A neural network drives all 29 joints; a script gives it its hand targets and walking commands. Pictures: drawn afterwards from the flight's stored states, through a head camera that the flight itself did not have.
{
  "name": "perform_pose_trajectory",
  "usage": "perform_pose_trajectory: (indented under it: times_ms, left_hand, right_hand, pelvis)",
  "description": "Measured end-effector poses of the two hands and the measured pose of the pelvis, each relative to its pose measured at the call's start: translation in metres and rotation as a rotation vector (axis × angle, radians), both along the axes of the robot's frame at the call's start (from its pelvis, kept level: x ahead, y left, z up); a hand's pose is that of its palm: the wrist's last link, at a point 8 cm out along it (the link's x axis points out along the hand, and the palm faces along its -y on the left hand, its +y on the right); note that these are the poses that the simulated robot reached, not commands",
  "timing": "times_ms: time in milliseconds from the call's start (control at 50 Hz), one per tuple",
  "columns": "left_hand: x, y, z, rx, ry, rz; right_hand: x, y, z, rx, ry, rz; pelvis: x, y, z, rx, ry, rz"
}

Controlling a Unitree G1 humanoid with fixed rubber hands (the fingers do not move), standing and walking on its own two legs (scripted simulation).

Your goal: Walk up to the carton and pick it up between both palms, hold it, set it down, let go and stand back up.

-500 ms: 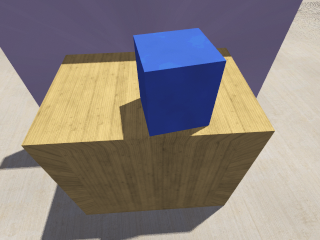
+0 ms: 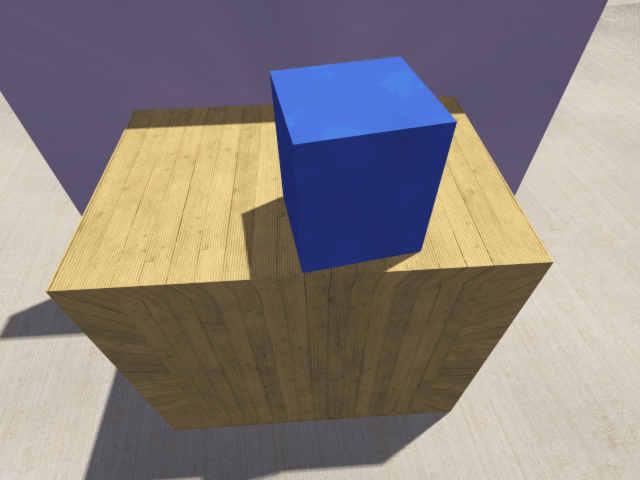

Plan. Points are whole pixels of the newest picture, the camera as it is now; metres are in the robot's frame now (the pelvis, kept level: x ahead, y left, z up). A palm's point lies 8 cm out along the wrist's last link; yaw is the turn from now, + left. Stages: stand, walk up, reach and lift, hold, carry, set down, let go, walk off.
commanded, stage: walk up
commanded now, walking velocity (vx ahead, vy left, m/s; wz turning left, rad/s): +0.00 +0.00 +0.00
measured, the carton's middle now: (350, 167) +0.58 -0.02 +0.08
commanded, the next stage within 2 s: none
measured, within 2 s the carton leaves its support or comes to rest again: neither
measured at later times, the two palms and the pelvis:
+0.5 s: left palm out of the picture +0.10 +0.18 -0.15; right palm out of the picture -0.08 -0.29 -0.14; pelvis +0.04 -0.08 -0.02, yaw +4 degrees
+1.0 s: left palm out of the picture +0.04 +0.07 -0.16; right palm (615, 441) +0.23 -0.40 -0.15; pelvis +0.09 -0.17 -0.02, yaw +19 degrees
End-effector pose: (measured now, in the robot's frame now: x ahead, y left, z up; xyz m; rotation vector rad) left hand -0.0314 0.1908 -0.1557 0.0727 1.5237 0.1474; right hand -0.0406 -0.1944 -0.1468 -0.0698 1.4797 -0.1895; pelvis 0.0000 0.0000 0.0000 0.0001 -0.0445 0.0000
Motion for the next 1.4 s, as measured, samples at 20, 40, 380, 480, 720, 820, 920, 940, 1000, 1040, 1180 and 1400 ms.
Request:
perform_pose_trajectory:
  times_ms: [20, 40, 380, 480, 720, 820, 920, 940, 1000, 1040, 1180, 1400]
  left_hand:
    - [0.0, 0.0, 0.0, 0.0, 0.0, 0.0]
    - [0.0, 0.0, 0.0, 0.0, 0.0, 0.0]
    - [0.063, 0.015, -0.002, 0.084, -0.139, -0.109]
    - [0.122, -0.006, 0.002, 0.116, -0.263, -0.109]
    - [0.153, -0.102, -0.012, 0.101, -0.288, 0.023]
    - [0.13, -0.121, -0.003, 0.106, -0.28, 0.09]
    - [0.098, -0.123, -0.001, 0.147, -0.262, 0.187]
    - [0.09, -0.122, -0.001, 0.153, -0.252, 0.202]
    - [0.068, -0.118, -0.001, 0.165, -0.215, 0.233]
    - [0.053, -0.113, -0.002, 0.165, -0.19, 0.244]
    - [0.024, -0.103, -0.003, 0.116, -0.13, 0.273]
    - [0.037, -0.129, 0.007, 0.075, -0.148, 0.265]
  right_hand:
    - [0.0, 0.0, 0.0, 0.0, 0.0, 0.0]
    - [0.0, 0.0, 0.0, 0.0, 0.0, 0.0]
    - [-0.056, -0.044, 0.015, -0.056, 0.103, -0.015]
    - [-0.048, -0.086, 0.012, -0.064, 0.147, 0.025]
    - [0.152, -0.21, -0.026, -0.112, -0.126, 0.252]
    - [0.215, -0.217, -0.008, -0.115, -0.199, 0.375]
    - [0.254, -0.215, -0.003, -0.118, -0.208, 0.477]
    - [0.26, -0.213, -0.002, -0.115, -0.215, 0.491]
    - [0.274, -0.202, 0.0, -0.099, -0.24, 0.525]
    - [0.279, -0.193, 0.0, -0.085, -0.258, 0.538]
    - [0.251, -0.165, 0.002, -0.048, -0.242, 0.481]
    - [0.254, -0.151, -0.002, 0.013, -0.219, 0.519]
  pelvis:
    - [0.0, 0.0, 0.0, 0.0, 0.0, 0.0]
    - [0.0, 0.0, 0.0, 0.0, 0.0, 0.0]
    - [0.013, -0.041, -0.006, 0.039, -0.025, 0.047]
    - [0.035, -0.072, -0.014, 0.051, -0.055, 0.068]
    - [0.083, -0.15, -0.037, -0.019, -0.089, 0.155]
    - [0.091, -0.164, -0.025, -0.03, -0.065, 0.223]
    - [0.091, -0.17, -0.022, -0.025, -0.055, 0.285]
    - [0.09, -0.17, -0.022, -0.024, -0.052, 0.297]
    - [0.086, -0.168, -0.022, -0.022, -0.042, 0.329]
    - [0.083, -0.164, -0.023, -0.022, -0.034, 0.348]
    - [0.082, -0.153, -0.018, -0.006, -0.024, 0.381]
    - [0.098, -0.149, -0.01, 0.001, -0.011, 0.355]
